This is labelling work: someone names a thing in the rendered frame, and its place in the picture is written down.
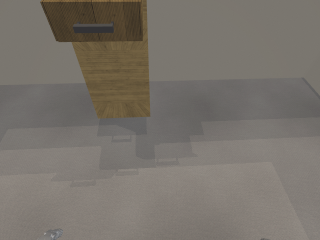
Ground left robot hand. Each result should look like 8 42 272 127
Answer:
37 229 63 240

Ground drawer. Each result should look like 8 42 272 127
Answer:
40 0 143 42

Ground handle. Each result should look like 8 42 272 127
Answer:
73 21 114 33

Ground cabinet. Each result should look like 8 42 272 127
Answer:
71 0 151 119

